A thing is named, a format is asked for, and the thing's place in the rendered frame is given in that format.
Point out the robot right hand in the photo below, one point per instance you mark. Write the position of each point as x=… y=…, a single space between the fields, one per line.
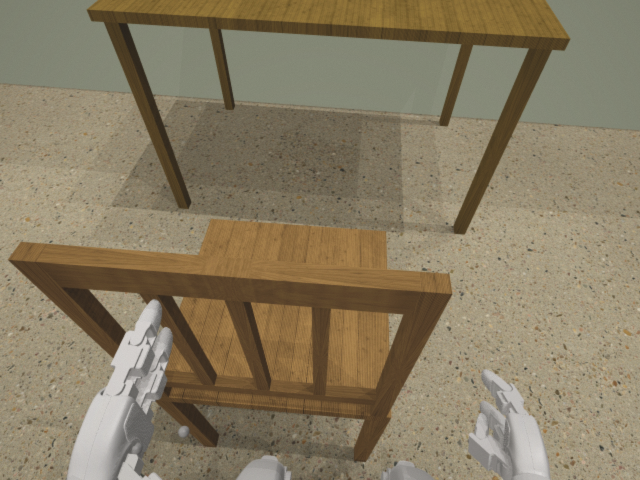
x=517 y=435

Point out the robot left hand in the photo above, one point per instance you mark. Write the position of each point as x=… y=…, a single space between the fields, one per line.
x=120 y=415

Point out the left robot thigh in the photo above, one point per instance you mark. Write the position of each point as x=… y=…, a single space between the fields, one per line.
x=265 y=469

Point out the table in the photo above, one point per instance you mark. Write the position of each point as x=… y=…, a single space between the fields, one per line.
x=504 y=23

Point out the chair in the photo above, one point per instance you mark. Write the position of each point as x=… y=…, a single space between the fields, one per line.
x=275 y=317

